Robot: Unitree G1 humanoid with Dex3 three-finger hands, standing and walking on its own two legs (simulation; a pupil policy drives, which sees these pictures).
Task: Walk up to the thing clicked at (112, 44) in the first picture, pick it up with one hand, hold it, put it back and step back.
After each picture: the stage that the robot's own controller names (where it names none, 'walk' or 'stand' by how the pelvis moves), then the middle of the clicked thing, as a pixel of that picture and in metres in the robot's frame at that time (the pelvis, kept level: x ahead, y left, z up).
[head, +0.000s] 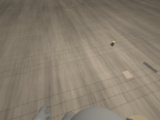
stand; (112, 43) +1.69 -0.60 -0.72
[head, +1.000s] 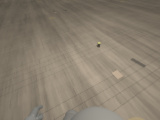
walk; (98, 44) +1.64 -0.13 -0.69
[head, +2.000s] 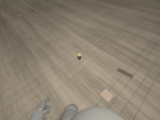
walk; (79, 56) +1.10 +0.20 -0.71
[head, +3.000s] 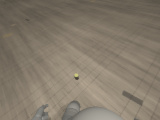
walk; (76, 76) +0.69 +0.23 -0.72
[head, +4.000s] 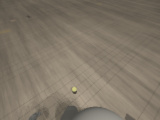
walk; (74, 90) +0.46 +0.19 -0.71
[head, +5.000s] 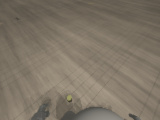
stand; (69, 98) +0.34 +0.21 -0.72
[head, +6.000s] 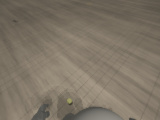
stand; (69, 101) +0.31 +0.21 -0.72
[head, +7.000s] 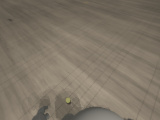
stand; (68, 101) +0.31 +0.22 -0.72
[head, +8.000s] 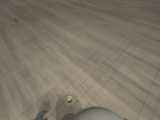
stand; (69, 99) +0.35 +0.21 -0.73
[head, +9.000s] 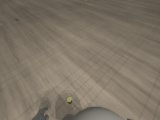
stand; (69, 100) +0.33 +0.20 -0.73
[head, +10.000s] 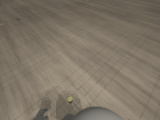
go down; (70, 100) +0.34 +0.20 -0.73
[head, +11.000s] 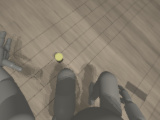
go down; (59, 58) +0.43 +0.22 -0.33
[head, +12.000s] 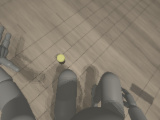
approach; (61, 59) +0.43 +0.21 -0.31
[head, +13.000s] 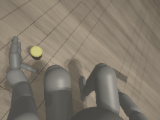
close in; (36, 53) +0.42 +0.25 -0.23
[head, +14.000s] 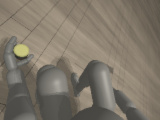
close; (21, 52) +0.42 +0.26 -0.22
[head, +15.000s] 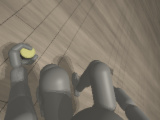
lift; (27, 53) +0.40 +0.24 -0.23
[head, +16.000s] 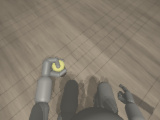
lift; (60, 69) +0.33 +0.19 -0.03
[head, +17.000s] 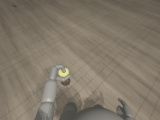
hold; (64, 77) +0.31 +0.17 -0.02
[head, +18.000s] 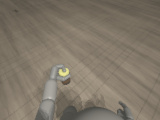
hold; (65, 76) +0.31 +0.17 -0.02
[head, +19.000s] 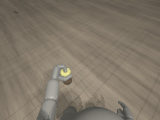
crouch; (66, 76) +0.32 +0.15 -0.02
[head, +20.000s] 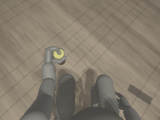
crouch; (60, 57) +0.42 +0.18 -0.11
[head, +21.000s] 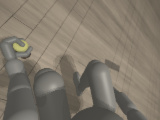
lower; (23, 50) +0.44 +0.25 -0.23
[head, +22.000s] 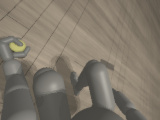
lower; (19, 49) +0.43 +0.26 -0.23
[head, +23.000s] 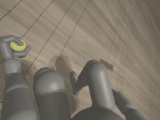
lower; (19, 49) +0.44 +0.26 -0.24
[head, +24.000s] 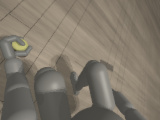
lower; (21, 48) +0.43 +0.26 -0.24
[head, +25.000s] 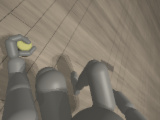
loosen; (24, 48) +0.43 +0.24 -0.24
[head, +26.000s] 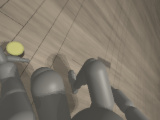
withdraw; (16, 50) +0.42 +0.25 -0.24
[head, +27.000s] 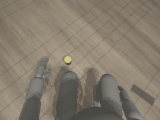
walk; (68, 60) +0.45 +0.18 -0.36
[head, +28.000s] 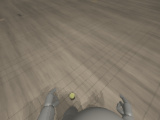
stand; (72, 96) +0.37 +0.16 -0.66
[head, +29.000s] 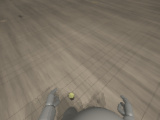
stand; (71, 96) +0.37 +0.17 -0.67
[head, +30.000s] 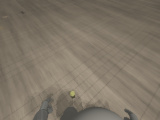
stand; (72, 94) +0.37 +0.16 -0.69
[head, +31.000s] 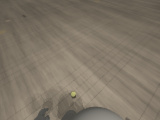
walk; (73, 95) +0.39 +0.17 -0.72
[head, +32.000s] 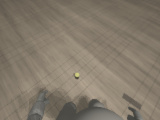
walk; (77, 76) +0.54 +0.10 -0.70
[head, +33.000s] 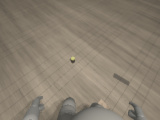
walk; (72, 60) +0.81 +0.22 -0.70
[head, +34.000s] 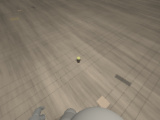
stand; (78, 59) +1.03 +0.17 -0.71
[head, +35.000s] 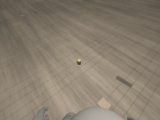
stand; (79, 62) +1.03 +0.17 -0.72
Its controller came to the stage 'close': yes
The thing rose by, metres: 0.71
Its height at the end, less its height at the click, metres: +0.00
